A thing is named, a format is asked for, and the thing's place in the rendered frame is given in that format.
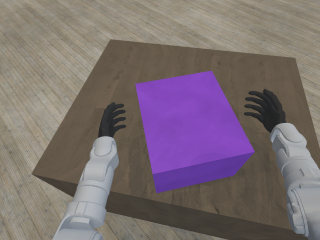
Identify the left robot hand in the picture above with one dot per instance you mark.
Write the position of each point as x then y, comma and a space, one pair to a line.
106, 128

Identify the robot left upper arm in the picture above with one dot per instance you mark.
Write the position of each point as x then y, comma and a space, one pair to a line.
78, 234

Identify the right robot hand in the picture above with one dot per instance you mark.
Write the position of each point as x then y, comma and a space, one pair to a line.
271, 109

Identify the carton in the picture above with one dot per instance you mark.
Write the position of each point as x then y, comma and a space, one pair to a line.
192, 134

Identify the right robot forearm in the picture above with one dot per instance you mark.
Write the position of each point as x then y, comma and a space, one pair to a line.
293, 158

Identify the left robot forearm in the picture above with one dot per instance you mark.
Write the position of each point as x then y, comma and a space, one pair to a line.
87, 209

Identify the pedestal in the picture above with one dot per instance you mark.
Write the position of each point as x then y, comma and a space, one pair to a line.
250, 205

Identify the robot right upper arm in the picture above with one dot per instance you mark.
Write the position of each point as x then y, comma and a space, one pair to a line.
303, 210

